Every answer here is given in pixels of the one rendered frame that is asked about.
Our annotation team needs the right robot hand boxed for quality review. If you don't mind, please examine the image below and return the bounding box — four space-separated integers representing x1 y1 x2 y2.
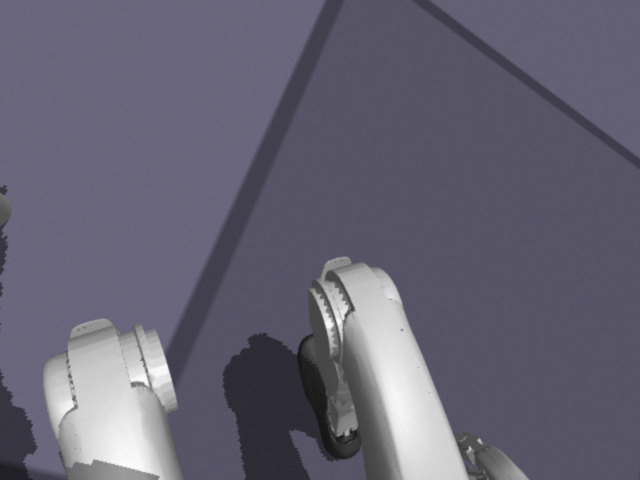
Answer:
453 431 529 480

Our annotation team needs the right robot foot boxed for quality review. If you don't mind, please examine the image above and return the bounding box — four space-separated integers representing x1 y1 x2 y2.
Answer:
298 334 361 459

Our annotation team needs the can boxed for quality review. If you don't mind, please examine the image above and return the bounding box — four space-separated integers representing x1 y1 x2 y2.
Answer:
0 193 12 226

